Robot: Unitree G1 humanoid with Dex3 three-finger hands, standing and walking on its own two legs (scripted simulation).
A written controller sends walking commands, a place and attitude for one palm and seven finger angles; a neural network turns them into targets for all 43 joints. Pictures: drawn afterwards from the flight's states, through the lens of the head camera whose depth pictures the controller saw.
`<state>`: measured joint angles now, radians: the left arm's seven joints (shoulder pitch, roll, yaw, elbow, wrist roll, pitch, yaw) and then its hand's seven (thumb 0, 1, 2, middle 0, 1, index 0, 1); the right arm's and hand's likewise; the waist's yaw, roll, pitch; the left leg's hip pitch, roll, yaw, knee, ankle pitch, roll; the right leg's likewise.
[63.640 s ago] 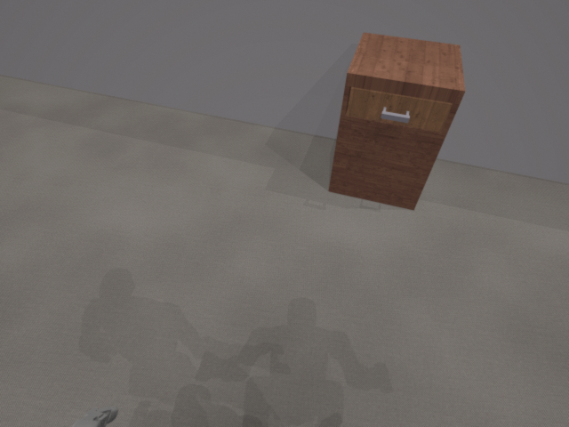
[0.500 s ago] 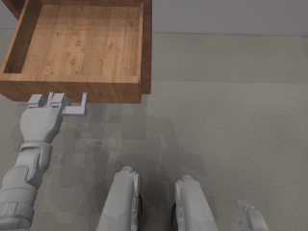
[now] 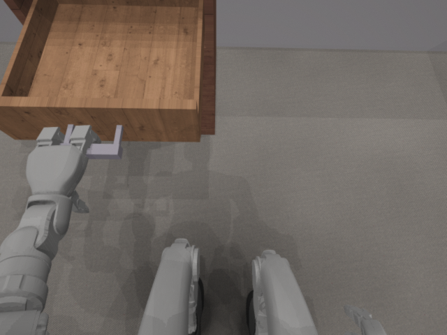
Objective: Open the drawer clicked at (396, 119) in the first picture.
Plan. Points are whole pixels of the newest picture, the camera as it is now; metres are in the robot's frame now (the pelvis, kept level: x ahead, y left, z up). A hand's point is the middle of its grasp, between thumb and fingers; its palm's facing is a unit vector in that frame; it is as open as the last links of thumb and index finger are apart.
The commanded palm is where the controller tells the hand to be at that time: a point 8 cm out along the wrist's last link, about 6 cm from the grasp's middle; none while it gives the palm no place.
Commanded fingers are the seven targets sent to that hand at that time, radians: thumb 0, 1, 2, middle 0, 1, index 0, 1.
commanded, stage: lift the hand off the handle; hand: left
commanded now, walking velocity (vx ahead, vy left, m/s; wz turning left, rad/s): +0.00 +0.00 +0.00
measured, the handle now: (93, 141) +0.44 +0.28 -0.03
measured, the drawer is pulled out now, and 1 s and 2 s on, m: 0.27 0.27 0.27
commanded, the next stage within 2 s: none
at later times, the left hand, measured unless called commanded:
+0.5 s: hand (73, 170) +0.38 +0.31 -0.04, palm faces -0.01 -0.02 -1.00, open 13.8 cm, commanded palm +0.38 +0.29 +0.01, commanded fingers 0.00 -0.50 0.30 -0.30 -1.20 -0.30 -1.20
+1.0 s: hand (63, 158) +0.38 +0.31 +0.00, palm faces -0.01 -0.03 -1.00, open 13.8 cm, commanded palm +0.38 +0.29 +0.05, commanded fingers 0.00 -0.50 0.30 -0.30 -1.20 -0.30 -1.20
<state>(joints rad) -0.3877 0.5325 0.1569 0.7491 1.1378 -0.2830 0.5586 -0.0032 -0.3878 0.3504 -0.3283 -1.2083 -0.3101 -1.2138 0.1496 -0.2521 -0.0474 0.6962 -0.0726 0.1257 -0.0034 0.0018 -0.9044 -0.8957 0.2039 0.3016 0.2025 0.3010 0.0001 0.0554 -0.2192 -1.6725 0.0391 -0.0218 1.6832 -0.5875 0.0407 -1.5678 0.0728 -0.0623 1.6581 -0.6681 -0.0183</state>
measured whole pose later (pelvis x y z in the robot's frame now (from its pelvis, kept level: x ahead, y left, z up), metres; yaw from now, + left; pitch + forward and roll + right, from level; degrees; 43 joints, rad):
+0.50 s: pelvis +0.00 +0.00 +0.01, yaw +0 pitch +32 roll -5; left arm -0.39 0.51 0.13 0.73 1.13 -0.23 0.56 0.00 -0.49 0.31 -0.34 -1.20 -0.32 -1.20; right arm 0.14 -0.25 -0.05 0.69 -0.07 0.12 -0.01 0.00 -0.90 -0.90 0.20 0.30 0.20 0.30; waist 0.00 0.06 -0.21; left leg -1.62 0.04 -0.02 1.63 -0.58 0.04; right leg -1.52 0.07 -0.06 1.61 -0.65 -0.02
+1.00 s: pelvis +0.01 +0.00 +0.05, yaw +1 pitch +29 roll -4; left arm -0.38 0.50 0.11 0.75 1.13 -0.21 0.55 0.00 -0.49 0.31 -0.32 -1.20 -0.32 -1.20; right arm 0.16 -0.25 -0.04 0.68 -0.05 0.14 -0.02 0.00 -0.90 -0.90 0.20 0.30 0.20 0.30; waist -0.01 0.05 -0.21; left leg -1.45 0.04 -0.02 1.49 -0.55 0.04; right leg -1.35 0.07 -0.05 1.45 -0.62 -0.02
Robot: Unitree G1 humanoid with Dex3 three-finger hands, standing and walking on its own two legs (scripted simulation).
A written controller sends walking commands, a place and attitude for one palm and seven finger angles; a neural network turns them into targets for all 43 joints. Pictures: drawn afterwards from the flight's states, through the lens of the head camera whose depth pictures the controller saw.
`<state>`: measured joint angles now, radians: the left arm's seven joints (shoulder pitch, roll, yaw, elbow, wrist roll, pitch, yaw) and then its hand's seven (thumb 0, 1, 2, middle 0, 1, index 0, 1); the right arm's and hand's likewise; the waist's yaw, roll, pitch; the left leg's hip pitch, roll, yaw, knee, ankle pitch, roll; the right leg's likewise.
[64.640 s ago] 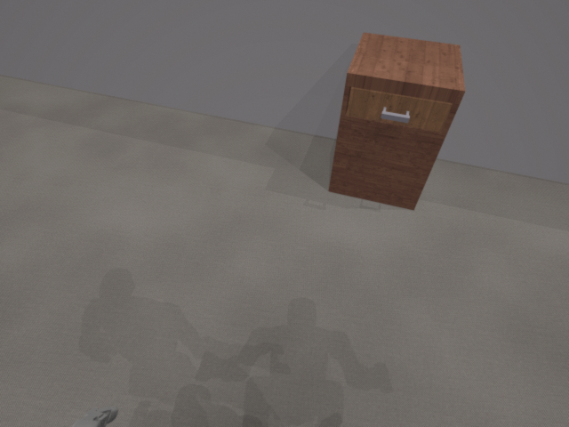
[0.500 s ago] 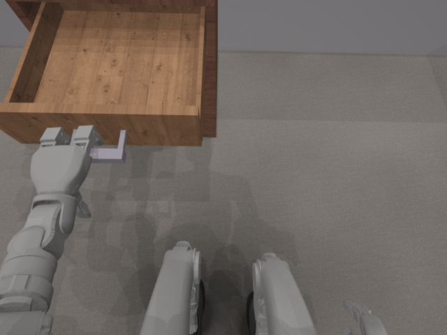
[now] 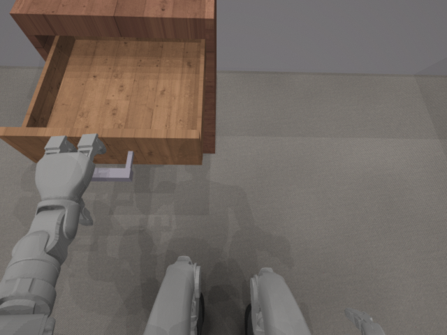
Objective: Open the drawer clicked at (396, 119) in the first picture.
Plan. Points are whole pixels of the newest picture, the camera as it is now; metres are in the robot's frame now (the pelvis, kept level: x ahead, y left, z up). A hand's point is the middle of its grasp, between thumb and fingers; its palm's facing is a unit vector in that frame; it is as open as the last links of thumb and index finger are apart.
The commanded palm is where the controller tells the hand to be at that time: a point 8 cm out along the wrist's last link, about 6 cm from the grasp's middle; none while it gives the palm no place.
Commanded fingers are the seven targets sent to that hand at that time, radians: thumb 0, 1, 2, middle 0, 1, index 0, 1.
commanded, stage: lift the hand off the handle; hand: left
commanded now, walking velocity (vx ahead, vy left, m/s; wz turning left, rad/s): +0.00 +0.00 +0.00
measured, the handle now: (107, 165) +0.43 +0.28 -0.08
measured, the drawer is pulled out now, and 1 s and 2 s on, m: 0.27 0.27 0.27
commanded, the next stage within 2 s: draw the hand back to the body in 1.60 s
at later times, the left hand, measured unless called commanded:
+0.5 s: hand (71, 175) +0.37 +0.30 -0.01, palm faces -0.03 -0.02 -1.00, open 13.8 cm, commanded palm +0.36 +0.28 +0.04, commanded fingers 0.00 -0.50 0.30 -0.30 -1.20 -0.30 -1.20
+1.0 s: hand (62, 166) +0.37 +0.30 +0.03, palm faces -0.01 -0.03 -1.00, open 13.8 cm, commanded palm +0.36 +0.29 +0.08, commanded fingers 0.00 -0.50 0.30 -0.30 -1.20 -0.30 -1.20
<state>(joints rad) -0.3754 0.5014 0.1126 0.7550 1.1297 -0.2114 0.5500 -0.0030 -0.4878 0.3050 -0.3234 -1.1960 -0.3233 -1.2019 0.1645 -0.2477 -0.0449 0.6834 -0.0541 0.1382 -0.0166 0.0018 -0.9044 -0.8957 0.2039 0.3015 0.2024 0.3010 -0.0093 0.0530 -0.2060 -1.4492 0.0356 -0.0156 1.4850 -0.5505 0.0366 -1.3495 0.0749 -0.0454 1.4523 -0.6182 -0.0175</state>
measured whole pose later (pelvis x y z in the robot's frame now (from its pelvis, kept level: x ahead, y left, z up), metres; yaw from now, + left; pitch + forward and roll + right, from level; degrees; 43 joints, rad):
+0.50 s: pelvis +0.01 +0.00 +0.03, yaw +1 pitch +26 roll -4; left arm -0.37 0.49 0.08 0.77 1.12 -0.18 0.54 0.00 -0.49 0.31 -0.32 -1.20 -0.32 -1.20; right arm 0.19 -0.24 -0.04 0.68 -0.04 0.15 -0.02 0.00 -0.90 -0.90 0.20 0.30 0.20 0.30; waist -0.01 0.05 -0.20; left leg -1.30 0.03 -0.01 1.35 -0.51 0.04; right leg -1.20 0.07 -0.03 1.31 -0.57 -0.01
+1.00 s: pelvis +0.02 +0.00 +0.06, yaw +1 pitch +23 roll -3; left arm -0.33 0.47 0.05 0.74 1.11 -0.16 0.52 0.00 -0.49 0.30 -0.32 -1.20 -0.32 -1.20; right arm 0.21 -0.24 -0.05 0.68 -0.03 0.15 -0.04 0.00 -0.90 -0.90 0.20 0.30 0.20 0.30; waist -0.01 0.06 -0.19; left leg -1.14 0.02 -0.01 1.22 -0.48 0.04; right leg -1.05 0.07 -0.02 1.18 -0.54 -0.01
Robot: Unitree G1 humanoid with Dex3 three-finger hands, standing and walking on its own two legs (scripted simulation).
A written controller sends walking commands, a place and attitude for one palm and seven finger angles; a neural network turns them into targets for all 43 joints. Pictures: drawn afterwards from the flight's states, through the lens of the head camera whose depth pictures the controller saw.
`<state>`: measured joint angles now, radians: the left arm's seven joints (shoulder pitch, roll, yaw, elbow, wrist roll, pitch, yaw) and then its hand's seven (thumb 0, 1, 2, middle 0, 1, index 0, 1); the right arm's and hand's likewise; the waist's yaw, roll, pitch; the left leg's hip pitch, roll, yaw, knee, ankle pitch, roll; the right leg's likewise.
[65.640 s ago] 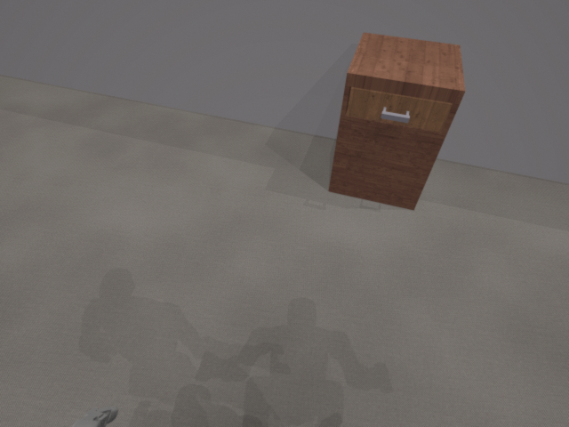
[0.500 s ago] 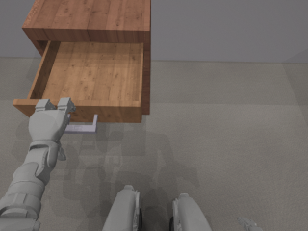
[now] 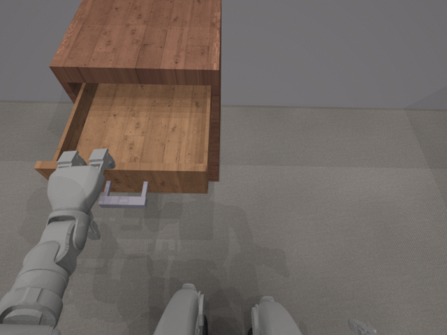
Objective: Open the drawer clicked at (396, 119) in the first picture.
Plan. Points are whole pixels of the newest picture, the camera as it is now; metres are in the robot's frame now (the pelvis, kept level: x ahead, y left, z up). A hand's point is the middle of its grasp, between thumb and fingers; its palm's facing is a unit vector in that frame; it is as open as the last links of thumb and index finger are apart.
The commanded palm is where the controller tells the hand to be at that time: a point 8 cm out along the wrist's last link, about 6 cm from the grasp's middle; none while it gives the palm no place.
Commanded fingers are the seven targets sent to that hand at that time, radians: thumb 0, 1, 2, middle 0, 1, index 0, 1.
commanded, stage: lift the hand off the handle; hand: left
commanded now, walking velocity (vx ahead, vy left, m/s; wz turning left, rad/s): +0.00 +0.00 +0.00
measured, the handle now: (125, 193) +0.42 +0.26 -0.15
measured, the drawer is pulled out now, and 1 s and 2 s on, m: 0.27 0.27 0.27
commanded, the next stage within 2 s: draw the hand back to the body in 0.60 s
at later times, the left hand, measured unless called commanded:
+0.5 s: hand (86, 182) +0.38 +0.28 -0.01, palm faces -0.04 -0.03 -1.00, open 13.8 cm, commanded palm +0.36 +0.28 +0.05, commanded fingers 0.00 -0.50 0.30 -0.30 -1.20 -0.30 -1.20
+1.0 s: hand (49, 191) +0.33 +0.30 +0.05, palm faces +0.03 -0.01 -1.00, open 13.8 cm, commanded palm +0.31 +0.29 +0.11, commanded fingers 0.00 -0.50 0.30 -0.30 -1.20 -0.30 -1.20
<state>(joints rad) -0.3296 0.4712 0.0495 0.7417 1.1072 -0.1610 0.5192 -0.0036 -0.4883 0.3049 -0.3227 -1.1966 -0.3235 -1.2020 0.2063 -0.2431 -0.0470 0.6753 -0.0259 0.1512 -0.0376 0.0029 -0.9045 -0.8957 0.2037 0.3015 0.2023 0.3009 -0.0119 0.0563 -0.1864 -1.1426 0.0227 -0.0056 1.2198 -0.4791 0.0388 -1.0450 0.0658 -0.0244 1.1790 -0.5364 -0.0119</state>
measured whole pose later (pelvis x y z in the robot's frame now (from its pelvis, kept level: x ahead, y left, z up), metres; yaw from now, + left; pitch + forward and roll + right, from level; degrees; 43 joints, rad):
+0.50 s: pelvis +0.01 +0.00 +0.02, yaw +0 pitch +20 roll -3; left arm -0.32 0.48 0.04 0.73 1.10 -0.15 0.46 0.00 -0.49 0.30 -0.32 -1.20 -0.32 -1.20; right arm 0.24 -0.24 -0.04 0.66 -0.01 0.16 -0.05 0.00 -0.90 -0.90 0.20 0.30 0.20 0.30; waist -0.02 0.05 -0.17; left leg -1.01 0.02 0.00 1.10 -0.46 0.04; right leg -0.91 0.06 -0.01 1.06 -0.51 -0.01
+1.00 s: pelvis +0.03 +0.01 +0.05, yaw +1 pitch +15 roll -3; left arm -0.02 0.47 0.05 0.40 1.02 -0.04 0.44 0.00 -0.49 0.31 -0.32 -1.20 -0.32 -1.20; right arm 0.23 -0.24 -0.04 0.61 0.01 0.17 -0.05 0.01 -0.90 -0.90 0.20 0.30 0.20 0.30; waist 0.01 0.07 -0.15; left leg -0.78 0.01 0.01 0.96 -0.43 0.04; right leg -0.68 0.06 0.01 0.90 -0.47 -0.01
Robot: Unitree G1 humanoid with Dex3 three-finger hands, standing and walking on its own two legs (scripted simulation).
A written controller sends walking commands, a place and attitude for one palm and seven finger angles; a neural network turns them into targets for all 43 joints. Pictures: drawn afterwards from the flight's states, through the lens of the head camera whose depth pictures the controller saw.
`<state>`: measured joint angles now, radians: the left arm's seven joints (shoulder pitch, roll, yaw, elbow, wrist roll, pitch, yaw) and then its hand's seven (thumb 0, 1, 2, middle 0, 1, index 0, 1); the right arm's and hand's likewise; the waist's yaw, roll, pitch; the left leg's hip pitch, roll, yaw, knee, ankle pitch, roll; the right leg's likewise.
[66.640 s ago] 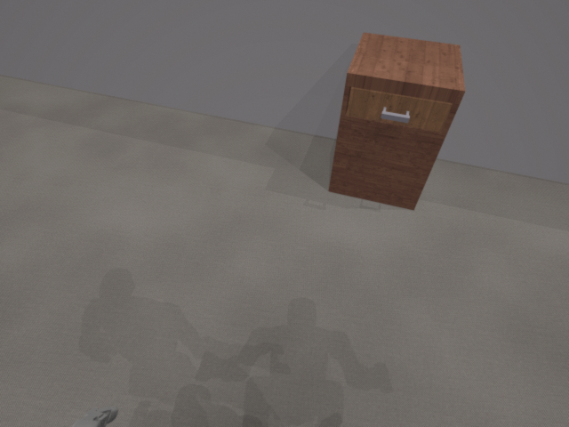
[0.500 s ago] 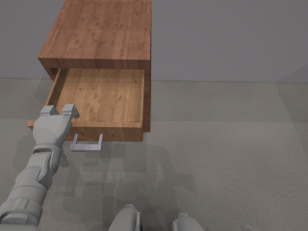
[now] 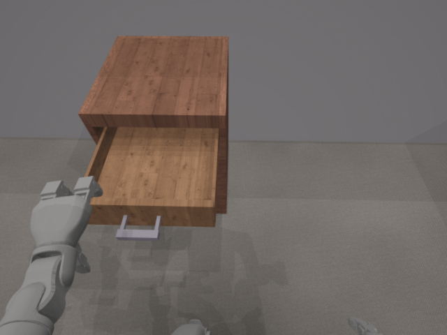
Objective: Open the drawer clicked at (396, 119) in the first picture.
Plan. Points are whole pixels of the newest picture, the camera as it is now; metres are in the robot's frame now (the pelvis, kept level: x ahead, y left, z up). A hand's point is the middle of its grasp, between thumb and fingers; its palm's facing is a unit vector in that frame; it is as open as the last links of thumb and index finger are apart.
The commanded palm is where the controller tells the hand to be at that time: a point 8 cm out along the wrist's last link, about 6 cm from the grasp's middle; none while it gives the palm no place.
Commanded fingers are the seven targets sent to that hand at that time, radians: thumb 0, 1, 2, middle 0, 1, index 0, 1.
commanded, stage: draw the hand back to the body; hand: left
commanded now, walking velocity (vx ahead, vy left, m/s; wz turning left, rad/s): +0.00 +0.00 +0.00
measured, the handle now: (140, 227) +0.39 +0.25 -0.20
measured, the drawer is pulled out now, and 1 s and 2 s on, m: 0.27 0.27 0.27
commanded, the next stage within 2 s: step back with the hand held close in 1.30 s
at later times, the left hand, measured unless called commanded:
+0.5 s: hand (66, 237) +0.24 +0.24 +0.11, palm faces +0.37 -0.82 -0.43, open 13.4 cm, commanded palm +0.20 +0.28 +0.14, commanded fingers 0.00 -0.12 0.47 -0.27 -0.95 -0.27 -0.95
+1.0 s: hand (34, 238) +0.20 +0.21 +0.21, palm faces +0.40 -0.81 -0.42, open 9.4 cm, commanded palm +0.15 +0.26 +0.23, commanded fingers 0.00 0.76 0.84 -0.21 -0.39 -0.21 -0.39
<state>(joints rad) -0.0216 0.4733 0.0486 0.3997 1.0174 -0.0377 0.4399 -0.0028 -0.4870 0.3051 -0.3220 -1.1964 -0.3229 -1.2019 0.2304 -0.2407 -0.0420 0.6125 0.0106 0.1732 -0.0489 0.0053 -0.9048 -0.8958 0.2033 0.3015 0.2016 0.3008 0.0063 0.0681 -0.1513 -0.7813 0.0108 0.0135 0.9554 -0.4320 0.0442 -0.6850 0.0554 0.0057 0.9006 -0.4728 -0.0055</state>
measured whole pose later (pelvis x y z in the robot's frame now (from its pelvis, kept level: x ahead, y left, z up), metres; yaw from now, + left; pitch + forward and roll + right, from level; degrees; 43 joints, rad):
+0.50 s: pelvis +0.01 -0.01 +0.04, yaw +2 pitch +1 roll -1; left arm 0.26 0.29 0.14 -0.03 0.05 -0.01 0.19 -0.01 -0.38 0.35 -0.31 -1.13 -0.31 -1.13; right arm 0.23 -0.21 0.07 0.53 0.04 0.00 -0.10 0.01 -0.90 -0.90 0.20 0.30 0.20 0.30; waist 0.04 0.07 -0.04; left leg -0.34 -0.03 0.00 0.65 -0.33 0.03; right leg -0.24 0.02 0.00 0.62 -0.39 -0.01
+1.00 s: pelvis +0.03 -0.03 +0.06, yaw +3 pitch -2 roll +0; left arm 0.58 0.34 0.26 -0.46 -0.08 -0.09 0.12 0.00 0.42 0.70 -0.25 -0.60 -0.25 -0.61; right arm 0.20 -0.24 0.00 0.60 0.02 -0.09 -0.09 0.01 -0.90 -0.90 0.20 0.30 0.20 0.30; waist 0.05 0.08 -0.02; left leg -0.15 -0.01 -0.02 0.44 -0.25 0.00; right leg -0.05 0.04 -0.01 0.39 -0.31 -0.04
